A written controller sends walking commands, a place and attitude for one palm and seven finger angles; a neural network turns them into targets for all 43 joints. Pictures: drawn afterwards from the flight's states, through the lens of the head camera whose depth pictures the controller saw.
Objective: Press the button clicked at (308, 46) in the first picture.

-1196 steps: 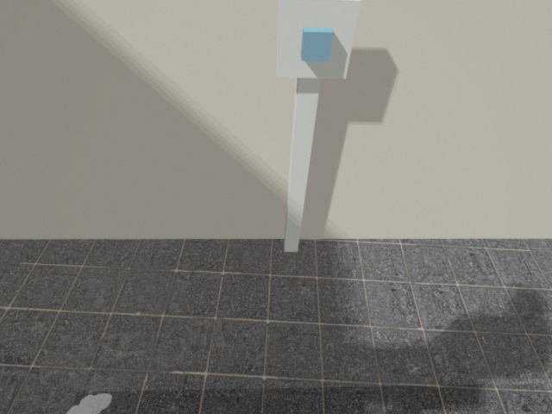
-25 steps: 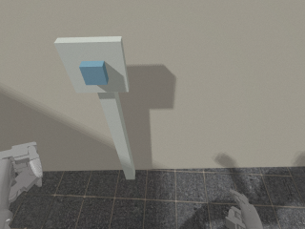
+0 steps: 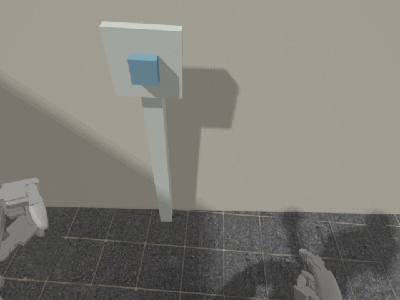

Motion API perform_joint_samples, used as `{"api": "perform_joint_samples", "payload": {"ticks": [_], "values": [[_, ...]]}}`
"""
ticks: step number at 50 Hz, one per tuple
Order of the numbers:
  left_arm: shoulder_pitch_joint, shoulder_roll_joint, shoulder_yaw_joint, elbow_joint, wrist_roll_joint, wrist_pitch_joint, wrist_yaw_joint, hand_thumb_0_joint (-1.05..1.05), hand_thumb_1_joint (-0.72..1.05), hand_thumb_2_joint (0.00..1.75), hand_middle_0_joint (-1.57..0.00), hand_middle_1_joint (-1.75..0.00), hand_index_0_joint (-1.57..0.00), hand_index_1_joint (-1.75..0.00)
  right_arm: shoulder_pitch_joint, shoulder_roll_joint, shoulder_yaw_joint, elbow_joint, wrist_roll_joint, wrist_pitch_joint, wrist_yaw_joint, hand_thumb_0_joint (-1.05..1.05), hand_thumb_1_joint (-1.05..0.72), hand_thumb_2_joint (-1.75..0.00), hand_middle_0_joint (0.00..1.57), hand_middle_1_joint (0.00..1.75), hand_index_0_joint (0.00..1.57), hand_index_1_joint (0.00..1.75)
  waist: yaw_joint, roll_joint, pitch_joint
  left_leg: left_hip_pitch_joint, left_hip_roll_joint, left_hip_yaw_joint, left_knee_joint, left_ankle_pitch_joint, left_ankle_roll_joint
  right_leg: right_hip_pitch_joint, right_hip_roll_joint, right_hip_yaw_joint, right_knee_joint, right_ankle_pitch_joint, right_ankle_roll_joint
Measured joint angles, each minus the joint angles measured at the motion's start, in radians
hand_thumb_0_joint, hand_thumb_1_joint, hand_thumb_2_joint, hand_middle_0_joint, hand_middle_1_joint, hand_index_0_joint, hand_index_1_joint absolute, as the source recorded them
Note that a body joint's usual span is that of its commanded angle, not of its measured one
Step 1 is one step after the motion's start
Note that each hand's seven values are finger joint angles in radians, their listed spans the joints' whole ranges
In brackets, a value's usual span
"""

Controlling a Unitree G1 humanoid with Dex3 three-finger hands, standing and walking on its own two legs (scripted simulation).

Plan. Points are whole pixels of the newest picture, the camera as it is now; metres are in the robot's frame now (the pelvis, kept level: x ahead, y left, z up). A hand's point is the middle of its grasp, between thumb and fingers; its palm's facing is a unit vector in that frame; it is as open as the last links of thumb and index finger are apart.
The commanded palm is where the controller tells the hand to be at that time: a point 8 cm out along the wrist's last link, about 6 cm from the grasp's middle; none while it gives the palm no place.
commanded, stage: step back with the hand held close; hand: left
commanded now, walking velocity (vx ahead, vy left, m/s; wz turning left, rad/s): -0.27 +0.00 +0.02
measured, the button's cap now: (144, 69) +0.58 +0.19 +0.16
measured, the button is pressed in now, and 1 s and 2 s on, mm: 0 0 0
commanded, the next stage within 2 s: stop stepping back and stand still in 0.40 s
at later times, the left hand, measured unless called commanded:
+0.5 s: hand out of the picture +0.09 +0.21 +0.18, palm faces +0.21 -0.85 -0.48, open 3.1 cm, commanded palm +0.02 +0.27 +0.19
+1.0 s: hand out of the picture +0.04 +0.24 +0.20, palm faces +0.15 -0.87 -0.47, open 3.1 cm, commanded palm +0.00 +0.30 +0.19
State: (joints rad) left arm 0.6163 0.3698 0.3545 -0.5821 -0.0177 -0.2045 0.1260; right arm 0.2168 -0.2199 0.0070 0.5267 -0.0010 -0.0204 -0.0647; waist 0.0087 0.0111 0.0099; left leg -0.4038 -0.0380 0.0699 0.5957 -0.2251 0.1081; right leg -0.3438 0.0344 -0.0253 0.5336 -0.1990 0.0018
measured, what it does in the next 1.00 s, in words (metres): walks backwards: right foot, then left foot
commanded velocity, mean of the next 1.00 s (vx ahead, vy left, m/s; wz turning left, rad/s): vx -0.10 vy -0.05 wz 0.00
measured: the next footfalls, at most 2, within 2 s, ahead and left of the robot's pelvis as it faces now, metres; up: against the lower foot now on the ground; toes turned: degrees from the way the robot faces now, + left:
right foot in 0.32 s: -0.14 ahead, -0.13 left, +0.00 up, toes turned +2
left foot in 0.68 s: -0.04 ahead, +0.09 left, +0.00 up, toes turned -3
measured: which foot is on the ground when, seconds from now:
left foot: down 0.00-0.54, up 0.56-0.66, down 0.68-1.00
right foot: down 0.00-0.04, up 0.06-0.30, down 0.32-0.74, up 0.76-1.00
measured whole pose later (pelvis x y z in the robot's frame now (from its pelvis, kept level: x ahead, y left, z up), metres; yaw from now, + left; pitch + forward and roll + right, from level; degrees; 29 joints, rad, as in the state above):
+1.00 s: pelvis -0.16 +0.03 +0.03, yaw -5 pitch +1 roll -4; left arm 0.76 0.51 0.39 -0.75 -0.05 -0.21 0.13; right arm 0.26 -0.10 0.06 0.58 -0.02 -0.10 -0.03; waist -0.04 -0.04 -0.04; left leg -0.26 0.02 0.04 0.27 -0.04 0.04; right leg -0.28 0.07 -0.06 0.67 -0.44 0.01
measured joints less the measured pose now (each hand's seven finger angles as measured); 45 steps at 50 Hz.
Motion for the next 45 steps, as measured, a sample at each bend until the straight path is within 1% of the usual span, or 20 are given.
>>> {"api": "perform_joint_samples", "payload": {"ticks": [5,10,12,14,16,17,20,23,25,27,29,31,32,34,35,37,38,41,43,45], "values": [[-0.026,0.020,0.022,-0.030,0.012,-0.025,0.008,0.01,0.88,0.90,-1.31,-1.50,-1.30,-1.50,0.025,0.004,0.003,0.013,-0.009,-0.026,-0.004,0.01,-0.90,-0.90,0.20,0.30,0.20,0.30,-0.018,-0.011,0.013,-0.019,-0.014,-0.021,-0.008,0.070,0.014,-0.006,0.023,0.041,0.068,-0.022,0.008],[-0.020,0.029,0.061,-0.015,0.016,-0.053,0.001,0.01,0.88,0.90,-1.31,-1.50,-1.30,-1.50,0.026,0.015,-0.002,0.039,-0.019,-0.040,0.003,0.01,-0.90,-0.90,0.20,0.30,0.20,0.30,-0.008,0.003,-0.027,-0.068,-0.007,-0.027,-0.025,0.093,0.017,0.074,0.046,0.073,0.168,-0.149,0.009],[-0.015,0.028,0.073,-0.012,0.005,-0.060,0.000,0.01,0.89,0.90,-1.31,-1.50,-1.30,-1.50,0.010,0.024,-0.001,0.047,-0.022,-0.050,0.009,0.01,-0.90,-0.90,0.20,0.30,0.20,0.30,0.003,-0.001,-0.038,-0.097,0.001,-0.019,-0.051,0.123,0.014,0.131,0.043,0.072,0.121,-0.179,0.003],[-0.014,0.029,0.073,-0.016,-0.012,-0.066,-0.003,0.01,0.89,0.90,-1.31,-1.50,-1.30,-1.50,-0.017,0.034,0.002,0.054,-0.023,-0.062,0.017,0.01,-0.90,-0.90,0.20,0.30,0.20,0.30,0.016,-0.017,-0.038,-0.128,0.007,-0.002,-0.089,0.162,0.006,0.186,0.033,0.069,0.020,-0.210,-0.007],[-0.025,0.027,0.061,-0.025,-0.026,-0.072,-0.006,0.01,0.89,0.90,-1.31,-1.50,-1.30,-1.50,-0.060,0.042,0.005,0.057,-0.023,-0.069,0.026,0.01,-0.90,-0.90,0.20,0.30,0.20,0.30,0.029,-0.033,-0.017,-0.156,0.018,0.019,-0.130,0.207,-0.003,0.210,0.024,0.068,-0.090,-0.226,-0.011],[-0.039,0.020,0.042,-0.026,-0.029,-0.075,-0.010,0.01,0.89,0.90,-1.31,-1.50,-1.30,-1.50,-0.086,0.039,0.005,0.062,-0.022,-0.070,0.029,0.01,-0.90,-0.90,0.20,0.30,0.20,0.30,0.030,-0.020,0.007,-0.160,0.033,0.016,-0.150,0.231,-0.007,0.202,0.038,0.064,-0.110,-0.210,-0.010],[-0.057,0.039,0.000,-0.062,-0.034,-0.075,-0.022,0.01,0.89,0.90,-1.31,-1.50,-1.30,-1.50,-0.130,0.038,0.005,0.071,-0.016,-0.063,0.037,0.01,-0.90,-0.90,0.20,0.30,0.20,0.30,0.017,0.004,0.065,-0.144,0.059,-0.003,-0.207,0.299,-0.013,0.187,0.070,0.051,-0.108,-0.150,-0.006],[-0.018,0.103,0.018,-0.116,-0.049,-0.084,-0.032,0.01,0.89,0.90,-1.31,-1.50,-1.30,-1.50,-0.121,0.048,0.010,0.062,-0.005,-0.048,0.037,0.01,-0.90,-0.90,0.20,0.30,0.20,0.30,-0.003,-0.001,0.068,-0.135,0.069,-0.012,-0.204,0.317,-0.011,0.175,0.084,0.041,-0.054,-0.161,-0.011],[0.025,0.138,0.048,-0.131,-0.063,-0.090,-0.035,0.01,0.88,0.90,-1.31,-1.50,-1.30,-1.49,-0.095,0.047,0.011,0.055,-0.004,-0.038,0.032,0.01,-0.90,-0.90,0.20,0.30,0.20,0.30,-0.021,0.002,0.040,-0.137,0.070,-0.025,-0.178,0.299,-0.027,0.180,0.089,0.029,-0.035,-0.170,-0.017],[0.063,0.156,0.072,-0.127,-0.073,-0.092,-0.030,0.01,0.88,0.90,-1.31,-1.49,-1.30,-1.49,-0.061,0.041,0.007,0.058,-0.002,-0.029,0.023,0.01,-0.90,-0.90,0.20,0.30,0.20,0.30,-0.032,0.000,0.001,-0.156,0.057,-0.045,-0.097,0.169,-0.070,0.192,0.082,0.020,-0.027,-0.175,-0.023],[0.092,0.143,0.079,-0.111,-0.071,-0.080,-0.019,0.01,0.88,0.90,-1.31,-1.49,-1.30,-1.49,-0.021,0.030,-0.002,0.075,-0.002,-0.016,0.014,0.01,-0.90,-0.90,0.20,0.30,0.20,0.30,-0.016,-0.014,-0.051,-0.174,0.029,-0.078,0.094,0.008,-0.115,0.200,0.058,0.025,-0.012,-0.186,-0.029],[0.095,0.097,0.073,-0.076,-0.058,-0.055,-0.006,0.01,0.88,0.90,-1.31,-1.50,-1.30,-1.49,0.020,0.016,-0.011,0.098,-0.004,-0.001,0.004,0.01,-0.90,-0.90,0.20,0.30,0.20,0.30,0.014,-0.031,-0.115,-0.138,0.016,-0.099,0.255,-0.066,-0.125,0.202,0.028,0.044,-0.009,-0.189,-0.022],[0.077,0.070,0.064,-0.049,-0.050,-0.042,0.002,0.01,0.88,0.90,-1.31,-1.50,-1.31,-1.50,0.039,0.007,-0.013,0.105,-0.005,0.003,-0.003,0.01,-0.90,-0.90,0.20,0.30,0.20,0.30,0.021,-0.033,-0.141,-0.096,0.023,-0.100,0.263,-0.078,-0.122,0.202,0.016,0.045,-0.013,-0.182,-0.009],[-0.006,0.020,0.034,0.023,-0.036,-0.020,0.014,0.00,0.88,0.90,-1.31,-1.50,-1.31,-1.50,0.069,-0.018,-0.017,0.110,-0.002,-0.008,-0.019,0.01,-0.90,-0.90,0.20,0.30,0.20,0.30,0.011,-0.022,-0.165,0.006,0.048,-0.109,0.139,-0.102,-0.110,0.192,0.009,0.024,-0.008,-0.185,0.021],[-0.071,-0.001,0.016,0.069,-0.029,-0.007,0.019,0.00,0.88,0.90,-1.31,-1.50,-1.31,-1.50,0.067,-0.020,-0.021,0.124,0.001,-0.018,-0.026,0.01,-0.90,-0.90,0.20,0.30,0.20,0.30,0.000,-0.034,-0.152,0.017,0.029,-0.111,0.100,-0.127,-0.082,0.183,-0.010,0.009,0.006,-0.190,0.033],[-0.172,-0.035,-0.002,0.136,-0.016,0.018,0.031,0.00,0.89,0.90,-1.31,-1.50,-1.31,-1.50,0.042,-0.013,-0.013,0.137,0.004,-0.035,-0.032,0.01,-0.91,-0.90,0.20,0.30,0.20,0.30,0.008,-0.070,-0.091,0.030,0.001,-0.089,0.056,-0.068,-0.043,0.169,-0.038,0.026,0.021,-0.166,0.024],[-0.192,-0.042,-0.004,0.140,-0.016,0.030,0.035,0.01,0.89,0.90,-1.31,-1.50,-1.31,-1.50,0.027,-0.004,-0.006,0.130,0.001,-0.049,-0.029,0.01,-0.91,-0.90,0.20,0.30,0.20,0.30,0.005,-0.080,-0.060,0.037,0.000,-0.078,0.027,-0.029,-0.036,0.150,-0.038,0.040,0.043,-0.169,0.016],[-0.157,-0.018,-0.015,0.050,-0.018,0.040,0.024,0.01,0.89,0.90,-1.31,-1.50,-1.30,-1.50,-0.002,0.047,0.012,0.093,-0.012,-0.102,-0.001,0.01,-0.91,-0.90,0.20,0.30,0.20,0.30,-0.031,-0.095,0.008,0.070,0.012,-0.064,-0.098,0.062,-0.042,0.067,0.000,0.071,0.191,-0.251,0.006],[-0.081,0.021,-0.023,-0.060,-0.019,0.025,0.012,0.02,0.89,0.90,-1.31,-1.50,-1.30,-1.50,0.004,0.079,0.027,0.068,-0.014,-0.127,0.023,0.01,-0.91,-0.90,0.20,0.30,0.20,0.30,-0.051,-0.093,0.021,0.092,0.029,-0.065,-0.181,0.115,-0.043,0.031,0.022,0.059,0.238,-0.238,0.008],[0.016,0.067,-0.012,-0.160,-0.022,0.002,0.003,0.02,0.89,0.90,-1.30,-1.50,-1.30,-1.50,0.017,0.103,0.040,0.053,-0.016,-0.135,0.042,0.01,-0.90,-0.90,0.20,0.30,0.20,0.30,-0.058,-0.090,0.014,0.109,0.046,-0.055,-0.240,0.151,-0.044,0.017,0.029,0.033,0.236,-0.213,0.015]]}}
